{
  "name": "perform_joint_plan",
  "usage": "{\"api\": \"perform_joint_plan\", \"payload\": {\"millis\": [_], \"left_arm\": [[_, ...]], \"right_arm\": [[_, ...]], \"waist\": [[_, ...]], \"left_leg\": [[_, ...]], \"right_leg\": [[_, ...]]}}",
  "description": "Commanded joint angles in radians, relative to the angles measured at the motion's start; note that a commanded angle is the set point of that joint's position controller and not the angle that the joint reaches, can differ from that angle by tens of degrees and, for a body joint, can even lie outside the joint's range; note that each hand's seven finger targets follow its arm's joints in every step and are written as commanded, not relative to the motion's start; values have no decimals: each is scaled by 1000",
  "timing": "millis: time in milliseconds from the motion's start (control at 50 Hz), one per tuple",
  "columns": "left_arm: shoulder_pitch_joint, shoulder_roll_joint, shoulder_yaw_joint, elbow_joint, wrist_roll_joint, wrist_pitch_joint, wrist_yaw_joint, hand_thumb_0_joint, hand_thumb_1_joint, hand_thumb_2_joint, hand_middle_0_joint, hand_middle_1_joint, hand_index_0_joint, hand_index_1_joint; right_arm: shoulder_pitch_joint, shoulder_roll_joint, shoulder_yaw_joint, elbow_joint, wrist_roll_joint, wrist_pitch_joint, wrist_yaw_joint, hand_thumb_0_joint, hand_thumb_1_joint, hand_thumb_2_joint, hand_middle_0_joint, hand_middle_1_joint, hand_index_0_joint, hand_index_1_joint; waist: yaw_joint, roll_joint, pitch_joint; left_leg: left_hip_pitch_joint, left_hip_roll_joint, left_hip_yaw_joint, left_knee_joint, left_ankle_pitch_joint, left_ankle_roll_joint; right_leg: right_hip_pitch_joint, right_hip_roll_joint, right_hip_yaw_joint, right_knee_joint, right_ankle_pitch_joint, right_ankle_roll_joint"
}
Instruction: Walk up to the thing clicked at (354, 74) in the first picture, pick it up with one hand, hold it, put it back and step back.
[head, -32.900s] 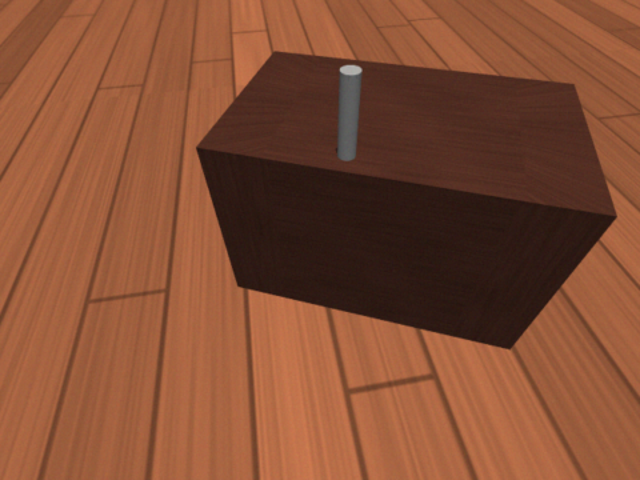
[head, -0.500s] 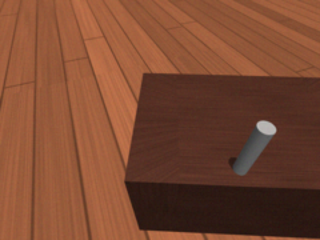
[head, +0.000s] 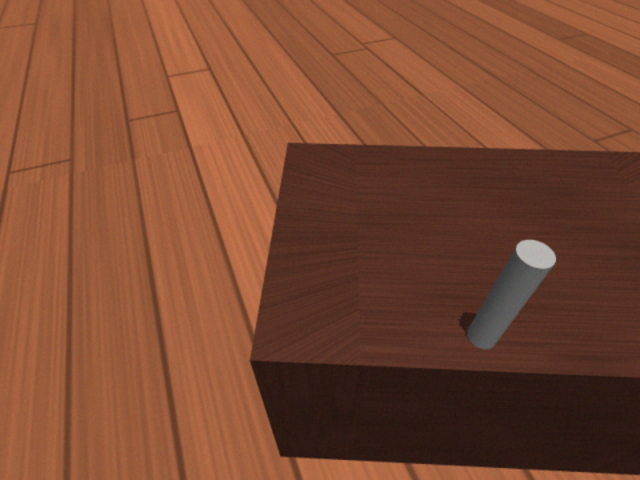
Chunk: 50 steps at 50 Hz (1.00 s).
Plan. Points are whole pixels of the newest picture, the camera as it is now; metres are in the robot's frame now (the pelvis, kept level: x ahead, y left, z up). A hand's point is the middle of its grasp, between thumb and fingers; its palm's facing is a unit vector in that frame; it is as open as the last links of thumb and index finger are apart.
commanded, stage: stand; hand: right
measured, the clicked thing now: (504, 300) +0.38 -0.25 -0.02
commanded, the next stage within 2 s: step back in 1.20 s
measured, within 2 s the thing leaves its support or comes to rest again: neither
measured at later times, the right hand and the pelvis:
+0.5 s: hand out of the picture +0.08 -0.25 -0.15, palm faces -0.03 +0.94 -0.34, open 7.4 cm; pelvis +0.01 +0.00 +0.00, yaw +0 degrees
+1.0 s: hand out of the picture +0.08 -0.25 -0.16, palm faces -0.03 +0.94 -0.34, open 7.4 cm; pelvis +0.01 +0.00 +0.00, yaw +0 degrees
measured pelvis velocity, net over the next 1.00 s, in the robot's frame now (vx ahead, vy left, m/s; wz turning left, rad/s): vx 0.01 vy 0.00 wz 0.00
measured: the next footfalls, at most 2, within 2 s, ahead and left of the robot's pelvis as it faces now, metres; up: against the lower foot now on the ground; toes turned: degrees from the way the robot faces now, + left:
left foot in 1.92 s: -0.13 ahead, +0.10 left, +0.00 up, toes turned +5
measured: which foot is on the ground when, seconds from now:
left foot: down 0.00-1.00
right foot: down 0.00-1.00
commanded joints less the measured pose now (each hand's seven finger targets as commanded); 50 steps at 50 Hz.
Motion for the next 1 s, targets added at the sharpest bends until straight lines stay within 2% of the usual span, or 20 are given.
{"api": "perform_joint_plan", "payload": {"millis": [0,160,200,220,340,400,480,500,580,640,700,720,820,920,980], "left_arm": [[-5,206,43,-55,1,-15,15,0,900,900,-200,-300,-200,-301],[-23,208,43,-61,0,-18,17,0,900,900,-200,-300,-200,-301],[-11,209,43,-56,-1,-18,16,0,900,900,-200,-300,-200,-301],[-21,210,42,-60,0,-19,18,0,900,900,-200,-300,-200,-301],[-11,209,42,-58,0,-20,17,0,900,900,-200,-300,-200,-301],[-16,208,42,-59,0,-17,17,0,900,900,-200,-300,-200,-301],[-15,208,42,-62,-2,-20,20,0,900,900,-200,-300,-200,-301],[-15,206,41,-60,-1,-19,20,0,900,900,-200,-300,-200,-301],[-14,205,39,-61,-3,-19,20,0,900,900,-200,-300,-200,-301],[-20,210,42,-61,0,-17,19,0,900,900,-200,-300,-200,-301],[-14,209,43,-63,1,-17,19,0,900,900,-200,-300,-200,-300],[-23,209,42,-62,-1,-18,19,0,900,900,-200,-300,-200,-300],[-24,210,43,-61,1,-18,18,0,900,900,-200,-300,-200,-300],[-20,207,42,-63,-1,-18,18,0,900,900,-200,-300,-200,-300],[-23,211,43,-65,-3,-20,19,0,900,900,-200,-300,-200,-300]], "right_arm": [[-38,-219,-48,-54,-1,-20,-19,0,-900,-900,200,300,200,300],[-35,-215,-49,-53,-1,-20,-17,0,-900,-900,200,300,200,300],[-43,-220,-50,-53,0,-19,-17,0,-900,-900,200,300,200,300],[-40,-214,-49,-55,-1,-19,-16,0,-900,-900,200,300,200,300],[-36,-217,-47,-52,0,-19,-17,0,-900,-900,200,300,200,300],[-43,-216,-46,-54,-1,-22,-19,0,-900,-900,200,300,200,300],[-38,-220,-49,-55,1,-23,-19,0,-900,-900,200,300,200,300],[-35,-219,-48,-52,0,-21,-20,0,-900,-900,200,300,200,300],[-42,-219,-48,-56,0,-19,-19,0,-900,-900,200,300,200,300],[-40,-214,-47,-54,0,-18,-19,0,-900,-900,200,300,200,300],[-46,-220,-49,-58,-1,-19,-18,0,-900,-900,200,300,200,300],[-45,-217,-49,-55,0,-20,-17,0,-900,-900,200,300,200,300],[-43,-218,-51,-55,-1,-18,-17,0,-900,-900,200,300,200,300],[-44,-218,-51,-55,-1,-21,-17,0,-900,-900,200,300,200,300],[-40,-217,-53,-55,0,-23,-19,0,-900,-900,200,300,200,300]], "waist": [[1,14,-55],[-5,3,-66],[-1,9,-66],[-5,6,-77],[-3,11,-75],[-2,18,-73],[0,4,-99],[-3,8,-88],[-1,10,-84],[-4,5,-62],[0,16,-69],[-2,7,-71],[-4,6,-60],[-2,14,-80],[-3,10,-106]], "left_leg": [[70,107,-95,-49,97,38],[71,107,-94,-39,148,35],[78,105,-91,-32,124,38],[82,110,-92,-27,173,36],[74,105,-90,-30,152,36],[82,106,-87,-31,176,33],[106,115,-82,-11,260,37],[91,110,-82,-15,233,36],[89,112,-82,-15,235,36],[69,106,-84,-30,173,34],[79,108,-85,-34,165,36],[82,112,-87,-33,195,35],[62,105,-89,-40,133,36],[82,106,-85,-29,173,36],[102,113,-83,-14,247,36]], "right_leg": [[-82,-85,48,-59,101,-59],[-76,-87,51,-54,125,-59],[-77,-89,54,-61,123,-59],[-67,-90,51,-50,150,-58],[-60,-90,51,-59,153,-56],[-65,-89,48,-47,169,-59],[-50,-92,44,-41,226,-54],[-51,-92,45,-47,210,-52],[-49,-92,43,-46,213,-54],[-60,-90,46,-55,163,-55],[-66,-89,43,-54,160,-56],[-60,-89,43,-45,165,-57],[-63,-91,48,-62,127,-58],[-58,-92,45,-55,160,-59],[-42,-93,45,-41,215,-59]]}}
